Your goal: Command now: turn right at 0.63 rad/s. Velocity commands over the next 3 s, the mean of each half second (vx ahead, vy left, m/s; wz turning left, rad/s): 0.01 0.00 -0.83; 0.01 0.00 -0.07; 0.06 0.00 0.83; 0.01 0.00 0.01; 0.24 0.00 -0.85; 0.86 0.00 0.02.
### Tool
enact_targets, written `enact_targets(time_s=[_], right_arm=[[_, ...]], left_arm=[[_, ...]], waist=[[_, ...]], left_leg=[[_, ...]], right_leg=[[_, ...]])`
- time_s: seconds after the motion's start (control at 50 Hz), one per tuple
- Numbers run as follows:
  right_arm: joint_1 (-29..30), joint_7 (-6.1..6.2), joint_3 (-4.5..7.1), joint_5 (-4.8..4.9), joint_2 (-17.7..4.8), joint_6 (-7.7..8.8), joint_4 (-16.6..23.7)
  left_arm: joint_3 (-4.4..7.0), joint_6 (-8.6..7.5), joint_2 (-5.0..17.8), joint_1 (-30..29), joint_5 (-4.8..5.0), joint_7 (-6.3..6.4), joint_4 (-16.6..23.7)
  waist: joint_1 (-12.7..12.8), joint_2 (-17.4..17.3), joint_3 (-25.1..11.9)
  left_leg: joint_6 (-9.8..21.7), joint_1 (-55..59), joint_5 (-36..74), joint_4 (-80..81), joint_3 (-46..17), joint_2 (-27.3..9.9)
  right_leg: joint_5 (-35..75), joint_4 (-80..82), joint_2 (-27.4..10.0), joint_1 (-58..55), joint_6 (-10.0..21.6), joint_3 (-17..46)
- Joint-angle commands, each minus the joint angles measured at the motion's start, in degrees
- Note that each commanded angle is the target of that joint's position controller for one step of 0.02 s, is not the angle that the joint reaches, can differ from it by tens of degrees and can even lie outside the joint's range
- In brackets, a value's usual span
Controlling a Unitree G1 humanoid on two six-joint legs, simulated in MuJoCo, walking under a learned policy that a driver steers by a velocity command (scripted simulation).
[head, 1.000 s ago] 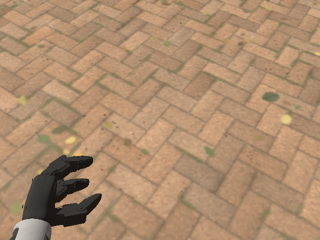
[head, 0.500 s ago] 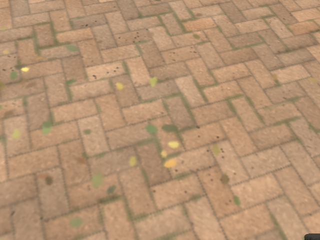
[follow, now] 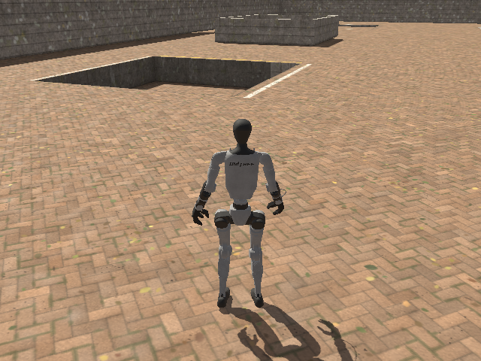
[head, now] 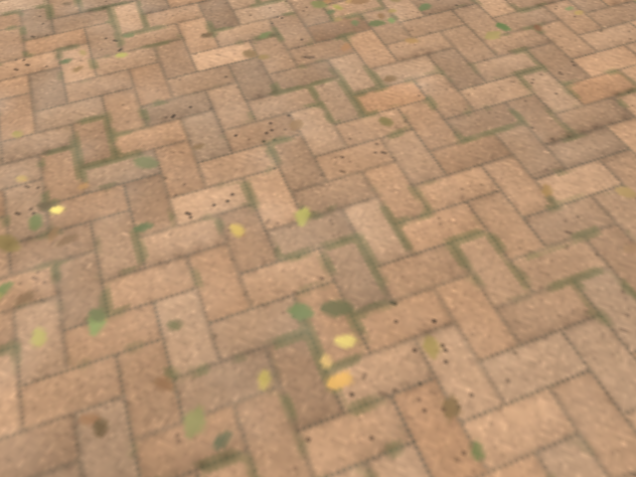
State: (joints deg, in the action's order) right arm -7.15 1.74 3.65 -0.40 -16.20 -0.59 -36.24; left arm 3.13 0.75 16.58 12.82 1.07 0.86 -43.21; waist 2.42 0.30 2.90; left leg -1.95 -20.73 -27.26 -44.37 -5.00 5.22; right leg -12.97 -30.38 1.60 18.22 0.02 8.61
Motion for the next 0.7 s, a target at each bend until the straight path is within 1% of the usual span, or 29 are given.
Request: enact_targets(time_s=[0.02,0.06,0.08,0.1,0.12,0.14,0.16,0.18,0.2,0.22,0.24,0.26,0.28,0.32,0.36,0.42,0.46,0.5,0.52,0.54,0.56,0.58,0.6,0.62,0.64,0.66,0.68,0.7], right_arm=[[2.0,-0.03,1.23,1.05,-3.1,1.92,4.5],[-0.1,-0.69,1.40,1.70,-3.1,2.24,3.4],[-2.3,-0.99,1.74,1.87,-3.6,2.28,2.5],[-5.3,-1.09,2.29,1.89,-4.4,2.22,1.2],[-6.8,-0.85,3.18,1.60,-6.9,1.88,0.5],[-4.5,-0.25,3.93,0.08,-11.3,0.96,1.8],[-1.5,-0.80,3.85,-3.08,-11.5,1.10,3.0],[2.0,-0.70,3.06,-3.04,-8.7,1.52,4.4],[4.5,-0.39,2.40,-2.27,-6.4,1.79,4.7],[5.4,0.12,2.10,-1.37,-5.7,1.88,5.0],[5.5,0.57,1.87,-0.64,-5.4,1.87,4.7],[4.2,0.94,1.74,-0.68,-5.4,1.76,4.4],[2.5,1.22,1.82,-0.95,-5.7,1.54,3.9],[-0.9,1.58,2.16,-1.32,-6.7,0.91,3.1],[-2.1,1.45,2.69,-1.23,-8.2,0.41,2.5],[-1.2,0.62,3.43,-0.77,-9.9,0.23,2.3],[-0.3,-0.12,3.86,-0.23,-10.6,0.37,2.1],[0.1,-0.97,4.32,0.68,-11.1,0.71,1.5],[-0.5,-1.34,4.50,1.21,-11.2,0.94,1.0],[-0.7,-1.66,4.61,1.81,-11.4,1.13,0.5],[-0.1,-1.84,4.61,2.62,-11.4,1.21,0.2],[-0.4,-1.97,4.31,3.30,-10.5,1.29,-0.7],[-3.0,-2.21,3.58,2.38,-8.5,1.78,-1.3],[-2.2,-2.51,1.32,-1.74,-3.3,2.16,2.0],[-0.5,-2.05,2.17,-1.24,-6.6,1.83,1.0],[2.5,-1.57,2.76,0.75,-9.3,1.19,1.0],[1.7,-1.03,2.44,1.32,-8.1,0.74,0.2],[0.4,-0.45,2.27,0.81,-7.8,0.20,-1.2]], left_arm=[[4.15,0.67,11.3,-2.8,1.19,1.15,4.8],[4.76,1.90,11.4,-4.2,1.33,1.26,6.0],[4.91,2.22,11.2,-5.5,1.64,1.20,6.7],[4.82,2.35,10.6,-7.2,2.25,1.20,7.5],[4.31,2.36,8.7,-6.1,2.23,1.26,7.8],[3.34,2.28,4.3,-0.8,1.06,0.86,7.4],[4.67,1.33,8.6,-0.3,0.57,0.80,8.0],[5.92,1.18,12.7,0.4,0.36,0.68,6.9],[6.32,1.58,13.1,1.3,0.52,0.72,5.7],[6.16,2.20,11.7,2.1,0.39,0.95,4.8],[5.72,2.54,10.3,2.2,0.33,0.72,5.0],[5.27,2.54,9.4,0.8,0.43,0.40,6.0],[4.78,2.38,8.5,-1.3,0.71,0.10,7.4],[3.90,2.05,7.2,-4.9,0.94,-0.49,9.8],[3.41,2.02,6.5,-6.1,0.73,-1.12,11.3],[2.98,2.29,5.7,-6.8,0.45,-1.88,12.6],[2.99,2.80,5.5,-7.0,0.40,-2.30,13.1],[3.24,3.58,5.7,-7.3,0.54,-2.66,13.4],[3.29,3.94,5.6,-7.8,0.48,-2.80,13.9],[3.49,4.27,5.6,-7.8,0.45,-2.96,14.2],[3.81,4.49,5.8,-6.2,0.30,-3.06,14.0],[4.47,4.44,6.9,-2.5,-0.06,-2.73,12.8],[6.16,4.22,12.0,3.0,-0.32,-1.60,11.5],[6.86,3.54,18.3,3.7,-0.81,-0.19,12.5],[5.69,1.78,15.4,3.0,-2.32,-0.77,13.5],[4.60,0.65,12.8,1.4,-2.17,-1.21,12.6],[3.67,0.03,9.9,-2.3,-1.33,-0.91,11.5],[2.55,-0.09,6.9,-5.4,-0.65,-0.57,11.4]], waist=[[-0.9,8.3,-8.5],[-1.8,9.5,-9.9],[-3.0,9.7,-10.3],[-4.8,9.2,-10.6],[-4.4,7.0,-11.0],[-0.6,-8.7,-11.2],[-0.4,-13.4,-8.4],[0.8,-8.4,-6.4],[1.4,-5.9,-5.0],[1.3,-5.4,-4.5],[0.8,-6.7,-3.6],[-0.2,-7.2,-3.2],[-1.5,-7.5,-3.0],[-4.1,-7.4,-3.5],[-4.9,-6.9,-4.4],[-4.8,-7.0,-4.8],[-4.5,-7.3,-4.9],[-4.1,-8.1,-5.3],[-4.2,-8.3,-5.7],[-3.8,-8.4,-6.1],[-2.2,-8.2,-6.6],[0.2,-6.3,-8.0],[1.7,1.5,-11.4],[-0.5,19.7,-14.2],[2.9,12.8,-21.4],[3.1,7.2,-17.4],[0.7,6.1,-13.3],[-0.8,4.7,-11.3]], left_leg=[[-1.3,-6.9,0.2,3.8,-2.1,-0.4],[-1.4,-0.2,4.0,11.3,-1.1,0.7],[-1.1,4.1,7.8,17.1,-0.5,0.9],[-0.5,10.6,14.7,25.1,0.4,0.1],[1.4,19.1,19.0,28.3,-2.5,-5.5],[8.1,25.6,25.2,28.2,-16.7,-19.5],[14.5,17.6,33.2,28.4,-24.0,-28.2],[15.1,15.4,34.5,28.3,-19.2,-27.4],[13.0,14.1,32.3,27.6,-12.9,-22.9],[11.3,15.0,30.2,27.0,-8.5,-19.7],[11.2,15.1,34.1,26.3,-4.9,-18.6],[11.9,15.1,37.4,26.3,-2.0,-17.9],[12.7,16.2,39.0,26.5,-0.2,-17.8],[14.5,20.2,40.7,26.8,0.9,-19.3],[15.4,22.7,41.8,26.7,2.1,-21.2],[15.4,22.1,42.1,26.7,5.9,-22.7],[14.6,20.7,42.7,26.0,8.9,-23.1],[13.2,19.9,44.1,24.1,11.6,-23.5],[12.7,19.6,44.9,22.7,11.8,-23.8],[11.9,19.8,45.6,20.9,11.7,-24.3],[10.5,19.1,45.8,17.8,12.6,-24.0],[7.8,15.8,45.0,11.9,15.0,-22.0],[3.2,5.3,35.7,0.9,17.7,-17.8],[-2.2,-15.3,-12.0,-17.7,17.6,-10.1],[-3.3,-17.1,-15.7,-27.6,6.3,-8.0],[-2.6,-17.1,-11.1,-29.3,4.3,-9.6],[-1.7,-17.4,-6.5,-25.5,3.9,-10.7],[-1.9,-15.9,-2.7,-22.2,3.7,-11.5]], right_leg=[[22.8,7.9,-12.1,-15.5,10.9,21.1],[22.5,7.9,-10.2,-13.2,9.8,21.4],[20.6,7.5,-8.9,-11.2,8.9,21.4],[15.7,6.4,-7.2,-7.5,7.2,20.5],[4.6,3.3,-4.3,0.2,4.3,18.2],[-15.2,-10.2,3.5,12.0,0.4,7.9],[-22.3,-21.2,3.3,17.5,-2.1,4.3],[-19.1,-29.4,-0.3,16.9,-3.4,2.9],[-15.0,-32.4,-0.9,17.0,-4.0,1.6],[-11.2,-35.4,-1.4,18.5,-4.8,0.8],[-8.7,-38.1,-2.3,20.1,-5.6,-0.4],[-7.2,-39.0,-3.1,20.8,-6.4,-2.6],[-6.0,-37.7,-4.0,22.0,-7.1,-4.3],[-5.4,-33.8,-5.6,23.8,-8.2,-6.1],[-5.9,-30.3,-6.8,23.3,-8.5,-6.9],[-5.5,-24.6,-7.8,19.6,-7.5,-8.8],[-5.0,-20.3,-7.5,15.6,-6.3,-10.7],[-5.5,-15.6,-6.6,11.2,-4.6,-12.9],[-6.7,-12.8,-5.8,8.8,-3.6,-13.3],[-7.2,-9.3,-5.0,6.5,-2.4,-13.5],[-5.1,-3.8,-3.8,2.7,-0.9,-13.8],[2.5,4.4,-2.1,-5.1,1.2,-13.7],[23.4,7.5,-5.1,-19.7,4.5,-6.8],[54.4,2.4,-21.9,-32.7,13.9,13.9],[49.4,5.1,-27.8,-27.2,23.1,19.0],[42.6,6.7,-23.8,-23.2,20.8,11.5],[33.8,7.5,-19.9,-19.9,16.8,6.2],[29.2,8.3,-17.6,-17.3,14.1,3.2]])
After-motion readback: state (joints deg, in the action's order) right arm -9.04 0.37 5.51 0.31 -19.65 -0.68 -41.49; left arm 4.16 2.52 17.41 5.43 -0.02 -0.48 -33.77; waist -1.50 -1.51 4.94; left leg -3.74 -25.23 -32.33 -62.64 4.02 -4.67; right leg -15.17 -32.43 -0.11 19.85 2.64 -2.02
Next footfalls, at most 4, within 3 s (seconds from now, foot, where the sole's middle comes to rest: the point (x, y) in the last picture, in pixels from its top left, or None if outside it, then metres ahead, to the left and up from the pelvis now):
0.12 left None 0.04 0.12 -0.77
0.60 right None -0.02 -0.14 -0.77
1.16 left None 0.09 0.09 -0.77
1.68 right None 0.23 -0.12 -0.77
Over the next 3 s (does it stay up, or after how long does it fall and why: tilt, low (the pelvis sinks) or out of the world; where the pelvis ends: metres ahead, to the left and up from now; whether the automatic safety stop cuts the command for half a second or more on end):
stays up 0.44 -0.31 -0.01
